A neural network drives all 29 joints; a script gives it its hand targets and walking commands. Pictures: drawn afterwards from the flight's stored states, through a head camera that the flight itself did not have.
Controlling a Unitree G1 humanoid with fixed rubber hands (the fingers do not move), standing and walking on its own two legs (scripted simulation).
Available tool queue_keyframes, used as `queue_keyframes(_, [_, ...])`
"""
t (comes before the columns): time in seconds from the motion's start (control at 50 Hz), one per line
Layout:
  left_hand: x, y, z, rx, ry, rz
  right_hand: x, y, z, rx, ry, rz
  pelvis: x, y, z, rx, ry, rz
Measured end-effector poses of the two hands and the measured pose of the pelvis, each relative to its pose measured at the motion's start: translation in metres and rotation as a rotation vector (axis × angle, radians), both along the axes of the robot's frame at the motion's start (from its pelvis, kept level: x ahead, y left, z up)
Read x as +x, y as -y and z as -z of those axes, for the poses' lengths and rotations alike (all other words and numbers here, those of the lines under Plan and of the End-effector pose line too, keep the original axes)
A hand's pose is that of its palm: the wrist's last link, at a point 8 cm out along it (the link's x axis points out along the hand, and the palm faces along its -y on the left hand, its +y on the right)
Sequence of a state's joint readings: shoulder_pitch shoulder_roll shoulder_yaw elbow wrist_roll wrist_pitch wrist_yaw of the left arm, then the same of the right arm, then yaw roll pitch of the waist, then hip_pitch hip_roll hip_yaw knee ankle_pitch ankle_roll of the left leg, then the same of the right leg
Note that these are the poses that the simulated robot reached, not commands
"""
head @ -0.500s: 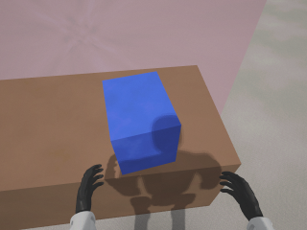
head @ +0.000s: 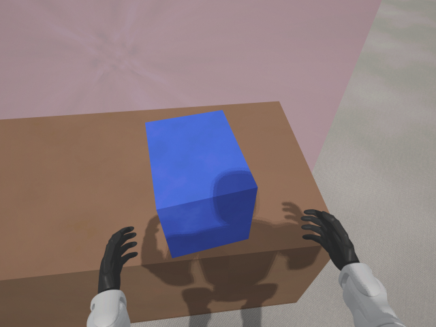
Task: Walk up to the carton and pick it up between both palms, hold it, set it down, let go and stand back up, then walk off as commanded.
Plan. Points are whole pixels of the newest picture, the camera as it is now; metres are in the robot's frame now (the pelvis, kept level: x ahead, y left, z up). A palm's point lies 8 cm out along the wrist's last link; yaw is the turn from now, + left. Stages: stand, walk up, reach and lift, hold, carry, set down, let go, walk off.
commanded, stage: reach and lift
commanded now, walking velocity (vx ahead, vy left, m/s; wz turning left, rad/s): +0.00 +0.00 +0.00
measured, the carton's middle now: (198, 182) +0.48 +0.08 -0.08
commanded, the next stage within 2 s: none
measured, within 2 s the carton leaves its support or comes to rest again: neither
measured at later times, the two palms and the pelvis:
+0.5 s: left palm (111, 235) +0.28 +0.22 +0.02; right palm (329, 207) +0.33 -0.19 +0.03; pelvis +0.00 +0.00 +0.00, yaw +0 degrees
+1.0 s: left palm (110, 188) +0.36 +0.24 +0.06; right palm (311, 160) +0.41 -0.16 +0.08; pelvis +0.01 +0.00 +0.00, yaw +0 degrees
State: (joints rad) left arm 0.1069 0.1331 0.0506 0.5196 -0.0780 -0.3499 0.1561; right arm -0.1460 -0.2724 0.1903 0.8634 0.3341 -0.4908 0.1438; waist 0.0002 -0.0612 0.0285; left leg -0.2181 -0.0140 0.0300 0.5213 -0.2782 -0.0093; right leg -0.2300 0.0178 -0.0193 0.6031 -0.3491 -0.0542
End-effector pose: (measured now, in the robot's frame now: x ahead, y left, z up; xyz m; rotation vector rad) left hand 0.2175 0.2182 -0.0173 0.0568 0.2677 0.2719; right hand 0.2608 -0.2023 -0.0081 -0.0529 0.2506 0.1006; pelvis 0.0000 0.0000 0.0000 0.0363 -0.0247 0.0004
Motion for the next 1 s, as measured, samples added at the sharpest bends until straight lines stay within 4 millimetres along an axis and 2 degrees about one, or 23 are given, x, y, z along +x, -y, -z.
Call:
queue_keyframes(0.14, [0.027, 0.000, -0.016, -0.007, 0.044, 0.010, 0.022, 0.000, -0.013, 0.000, 0.022, 0.013, 0.000, 0.000, 0.000, 0.000, 0.000, 0.000])
queue_keyframes(0.24, [0.044, 0.000, -0.023, -0.018, 0.051, 0.017, 0.040, -0.010, -0.026, -0.006, 0.037, -0.014, 0.000, 0.000, 0.000, 0.000, 0.000, 0.000])
queue_keyframes(0.32, [0.051, -0.004, -0.026, -0.025, 0.034, 0.002, 0.053, -0.015, -0.031, -0.012, 0.030, -0.030, 0.000, 0.000, 0.000, 0.000, 0.000, 0.000])
queue_keyframes(0.5, [0.064, -0.006, -0.039, -0.010, 0.036, -0.006, 0.074, -0.014, -0.041, 0.012, 0.029, 0.002, 0.000, 0.000, 0.000, 0.000, 0.000, 0.000])
queue_keyframes(0.62, [0.092, -0.005, -0.050, -0.024, 0.036, 0.009, 0.095, -0.025, -0.053, -0.003, 0.004, -0.032, 0.000, 0.000, 0.000, 0.000, -0.011, -0.001])
queue_keyframes(0.76, [0.123, -0.012, -0.069, -0.009, 0.069, 0.016, 0.122, -0.033, -0.070, -0.023, 0.017, -0.040, 0.005, -0.001, 0.000, -0.001, -0.050, -0.002])
queue_keyframes(1.0, [0.142, -0.019, -0.077, -0.001, 0.041, 0.027, 0.152, -0.043, -0.090, -0.027, 0.025, -0.033, 0.007, -0.003, 0.000, -0.004, -0.094, -0.003])
